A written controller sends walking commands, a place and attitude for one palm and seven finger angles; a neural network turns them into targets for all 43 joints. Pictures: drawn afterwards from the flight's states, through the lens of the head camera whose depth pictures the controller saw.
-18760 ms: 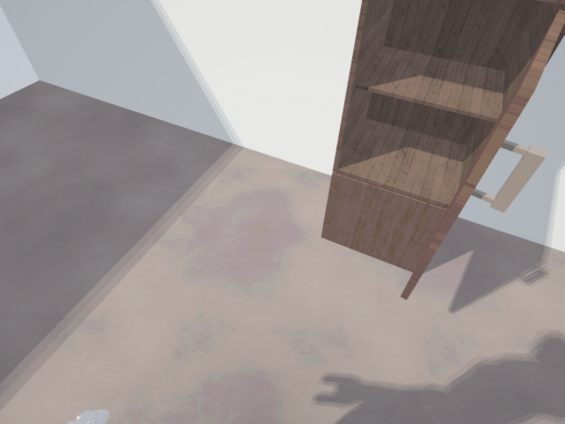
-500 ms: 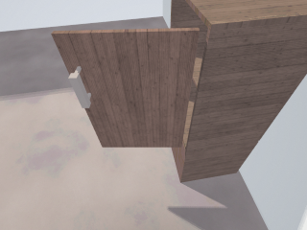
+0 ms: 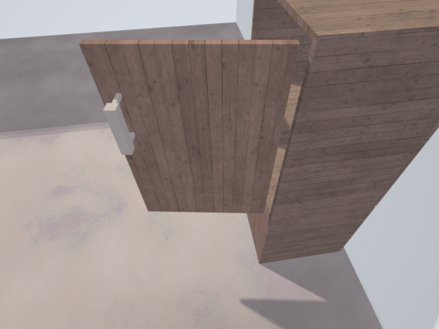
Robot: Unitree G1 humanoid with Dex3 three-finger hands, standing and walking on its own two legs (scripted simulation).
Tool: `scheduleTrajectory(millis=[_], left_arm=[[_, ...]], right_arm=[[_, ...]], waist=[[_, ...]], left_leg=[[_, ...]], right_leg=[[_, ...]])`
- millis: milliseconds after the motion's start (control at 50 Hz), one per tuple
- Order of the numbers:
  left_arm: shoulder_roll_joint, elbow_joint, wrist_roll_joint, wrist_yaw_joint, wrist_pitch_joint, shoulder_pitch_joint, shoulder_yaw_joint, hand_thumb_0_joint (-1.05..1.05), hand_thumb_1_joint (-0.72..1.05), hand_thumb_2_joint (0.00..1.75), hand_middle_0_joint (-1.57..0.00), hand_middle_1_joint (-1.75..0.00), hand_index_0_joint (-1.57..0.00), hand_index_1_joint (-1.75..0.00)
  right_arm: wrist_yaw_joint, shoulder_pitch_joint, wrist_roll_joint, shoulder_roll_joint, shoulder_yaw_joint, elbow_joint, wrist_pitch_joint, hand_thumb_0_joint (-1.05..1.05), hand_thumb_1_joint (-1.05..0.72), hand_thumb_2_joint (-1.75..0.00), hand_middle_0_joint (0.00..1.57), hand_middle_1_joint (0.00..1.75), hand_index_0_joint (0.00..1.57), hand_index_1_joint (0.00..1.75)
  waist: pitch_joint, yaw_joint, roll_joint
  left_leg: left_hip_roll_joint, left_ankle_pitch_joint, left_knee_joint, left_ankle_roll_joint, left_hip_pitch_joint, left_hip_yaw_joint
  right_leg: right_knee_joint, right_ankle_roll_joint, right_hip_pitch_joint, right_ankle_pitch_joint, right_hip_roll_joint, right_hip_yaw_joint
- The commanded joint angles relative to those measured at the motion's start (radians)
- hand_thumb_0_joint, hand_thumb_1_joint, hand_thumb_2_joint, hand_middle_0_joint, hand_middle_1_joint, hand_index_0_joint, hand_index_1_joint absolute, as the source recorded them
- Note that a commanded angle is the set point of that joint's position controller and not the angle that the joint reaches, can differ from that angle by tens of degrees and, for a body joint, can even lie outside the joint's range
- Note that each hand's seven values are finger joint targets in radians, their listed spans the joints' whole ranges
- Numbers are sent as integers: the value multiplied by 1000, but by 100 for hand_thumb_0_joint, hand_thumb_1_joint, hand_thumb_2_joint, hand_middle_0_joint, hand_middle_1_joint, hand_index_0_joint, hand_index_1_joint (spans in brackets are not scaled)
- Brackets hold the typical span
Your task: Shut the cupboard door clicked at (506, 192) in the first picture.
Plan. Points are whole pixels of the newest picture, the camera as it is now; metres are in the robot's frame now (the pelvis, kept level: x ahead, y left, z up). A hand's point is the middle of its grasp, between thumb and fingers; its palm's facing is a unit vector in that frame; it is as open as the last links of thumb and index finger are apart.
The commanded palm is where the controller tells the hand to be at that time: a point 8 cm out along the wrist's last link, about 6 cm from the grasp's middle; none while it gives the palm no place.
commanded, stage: shuffle to correct the standing spot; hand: left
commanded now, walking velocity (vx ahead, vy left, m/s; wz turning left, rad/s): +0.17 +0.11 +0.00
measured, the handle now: (123, 124) +0.50 +0.26 +0.09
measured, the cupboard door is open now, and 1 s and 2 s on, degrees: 80 80 80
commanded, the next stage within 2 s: come to a stop and stand still in 0.06 s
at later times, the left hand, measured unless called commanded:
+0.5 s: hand out of the picture +0.07 +0.21 -0.18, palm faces +0.05 -0.98 -0.21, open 7.4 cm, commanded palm none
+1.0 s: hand out of the picture +0.06 +0.18 -0.16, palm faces +0.02 -0.97 -0.23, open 7.3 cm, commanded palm none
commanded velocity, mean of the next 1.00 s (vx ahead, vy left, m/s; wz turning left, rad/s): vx -0.03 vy -0.01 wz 0.00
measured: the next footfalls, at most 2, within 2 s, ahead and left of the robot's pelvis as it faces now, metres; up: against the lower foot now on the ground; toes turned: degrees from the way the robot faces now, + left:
none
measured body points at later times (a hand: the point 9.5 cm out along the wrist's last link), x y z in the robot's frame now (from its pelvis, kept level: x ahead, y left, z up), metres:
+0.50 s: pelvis +0.06 +0.03 +0.00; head +0.09 +0.02 +0.45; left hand +0.07 +0.26 -0.16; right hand +0.07 -0.19 -0.16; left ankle +0.04 +0.15 -0.73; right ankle +0.02 -0.08 -0.73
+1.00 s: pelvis +0.03 -0.01 +0.01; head +0.04 -0.02 +0.46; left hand +0.06 +0.23 -0.14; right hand +0.03 -0.22 -0.16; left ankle +0.04 +0.15 -0.73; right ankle +0.02 -0.08 -0.73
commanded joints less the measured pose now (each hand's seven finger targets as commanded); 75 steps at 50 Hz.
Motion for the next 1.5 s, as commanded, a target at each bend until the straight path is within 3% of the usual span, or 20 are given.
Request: scheduleTrajectory(millis=[0, 60, 120, 160, 180, 220, 280, 300, 340, 420, 520, 720, 960, 1160, 1180, 1200, 1260, 1300, 1380, 1480], left_arm=[[144, -57, -1, 4, -10, 23, 40, 0, 90, 90, -20, -30, -20, -30], [64, -92, 4, -4, -20, -21, 21, 0, 90, 90, -20, -30, -20, -30], [49, -70, -2, -9, -35, 42, 21, 0, 90, 90, -20, -30, -20, -30], [168, 5, 0, 4, -50, 253, 48, 0, 90, 90, -20, -30, -20, -30], [187, 25, -5, 12, -51, 279, 51, 0, 90, 90, -20, -30, -20, -30], [148, 1, 8, 28, -36, 163, 38, 0, 90, 90, -20, -30, -20, -30], [112, -48, -12, 24, -18, 6, 17, 0, 90, 90, -20, -30, -20, -30], [88, -59, -18, 21, -10, 22, 14, 0, 90, 90, -20, -30, -20, -30], [90, -60, -9, 27, 6, 15, 14, 0, 90, 90, -20, -30, -20, -30], [86, -26, -12, 23, 3, 37, 9, 0, 90, 90, -20, -30, -20, -30], [126, -54, -1, 26, -4, 35, 18, 0, 90, 90, -20, -30, -20, -30], [151, -77, -3, 17, -13, -32, 2, 0, 90, 90, -20, -30, -20, -30], [152, -34, -11, 12, -24, -10, -9, 0, 90, 90, -20, -30, -20, -30], [122, -5, -13, 16, -32, 52, -15, 0, 90, 90, -20, -30, -20, -30], [131, 29, 1, 54, -53, 132, -21, 0, 90, 90, -20, -30, -20, -30], [182, -18, -1, 48, -59, 97, -15, 0, 90, 90, -20, -30, -20, -30], [160, -60, 1, 38, -66, 23, -12, 0, 90, 90, -20, -30, -20, -30], [132, -57, -4, 36, -55, 20, -20, 0, 90, 90, -20, -30, -20, -30], [102, -50, -10, 28, -33, 41, -29, 0, 90, 90, -20, -30, -20, -30], [107, -45, -11, 21, -18, 38, -34, 0, 90, 90, -20, -30, -20, -30]], right_arm=[[-2, 145, -1, -33, -8, -14, -24, 0, -90, -90, 20, 30, 20, 30], [-16, 190, 2, -110, -22, -3, -36, 0, -90, -90, 20, 30, 20, 30], [-21, 119, 3, -92, -11, -23, -36, 0, -90, -90, 20, 30, 20, 30], [-14, 59, 13, -44, -6, -74, -50, 0, -90, -90, 20, 30, 20, 30], [-14, -21, 12, -44, -10, -105, -40, 0, -90, -90, 20, 30, 20, 30], [-18, -26, 21, -24, -16, -102, -31, 0, -90, -90, 20, 30, 20, 30], [-16, 126, 18, -13, -13, -8, -36, 0, -90, -90, 20, 30, 20, 30], [-23, 125, 8, -76, -23, -11, -45, 0, -90, -90, 20, 30, 20, 30], [-27, 56, 9, -134, -33, -29, -39, 0, -90, -90, 20, 30, 20, 30], [-42, -22, 13, -104, -29, -34, -35, 0, -90, -90, 20, 30, 20, 30], [-39, -28, 13, -97, -52, -66, -10, 0, -90, -90, 20, 30, 20, 30], [-17, -88, 11, -76, -30, -62, -4, 0, -90, -90, 20, 30, 20, 30], [-9, -28, 10, -73, -8, -1, -7, 0, -90, -90, 20, 30, 20, 30], [-16, 26, 14, -54, -1, 21, -17, 0, -90, -90, 20, 30, 20, 30], [-4, -116, 19, -91, -8, -47, -28, 0, -90, -90, 20, 30, 20, 30], [-2, -36, 20, -35, -7, -87, -7, 0, -90, -90, 20, 30, 20, 30], [4, 16, 18, -25, -4, -97, -11, 0, -90, -90, 20, 30, 20, 30], [-2, 43, 17, -35, 0, -90, -19, 0, -90, -90, 20, 30, 20, 30], [-11, 17, 12, -69, 9, -80, -36, 0, -90, -90, 20, 30, 20, 30], [-12, -9, 11, -100, 10, -88, -34, 0, -90, -90, 20, 30, 20, 30]], waist=[[117, -31, -38], [120, -39, 224], [114, 20, 89], [0, 86, -221], [28, 101, -326], [37, 43, -193], [0, -51, -104], [-16, -26, 51], [39, -14, 149], [41, 3, 103], [-61, -22, -77], [-8, -19, -81], [75, -14, -50], [62, -12, -39], [99, 41, -68], [3, -29, -75], [-84, -46, -114], [-31, -56, -144], [59, -16, 48], [91, -6, 3]], left_leg=[[-17, 23, -126, 30, -19, 7], [162, 239, -240, 135, 35, -191], [123, 460, -102, 141, -36, -111], [-55, 114, 244, 36, -346, 64], [-36, -221, 366, 13, -414, 23], [9, -224, 310, 6, -342, -43], [-15, 315, -151, 3, 72, -7], [109, 576, -160, 53, 80, -130], [215, 741, -198, 143, -19, -195], [177, 973, -128, 135, 77, -133], [77, 676, -42, 45, 72, -26], [43, 254, -133, 13, 28, -17], [35, 181, -196, 0, 9, -25], [40, 215, -200, -1, 3, -27], [37, 100, 61, -27, -152, 18], [12, -19, 134, -1, -152, -40], [-10, 23, 94, -1, -89, -7], [-10, 98, -31, 6, -22, -16], [47, 262, -131, 41, -100, -102], [42, 130, -200, 52, -133, -124]], right_leg=[[-132, -97, -113, -206, -100, 149], [168, -41, -184, -110, 33, -58], [22, -60, -30, -23, 9, -33], [-137, -165, 339, 413, -256, 322], [-182, -234, 328, 667, -361, 397], [-119, -240, 233, 802, -337, 265], [29, -73, -19, 428, -120, 41], [65, -12, -52, 174, -46, 6], [140, 4, -24, -154, -11, 2], [22, -1, -29, -6, -33, 30], [-11, -25, 39, 546, -79, 71], [-164, -41, 7, 269, -92, 126], [-300, -42, -10, 14, -78, 128], [-286, -44, 23, 82, -71, 106], [-266, 40, 38, 588, -162, 221], [-265, -1, 75, 527, -224, 250], [-214, -121, 86, 419, -179, 169], [-191, -101, 16, 282, -137, 143], [-137, -44, 37, 125, -50, 93], [-154, -30, 47, 43, -44, 85]])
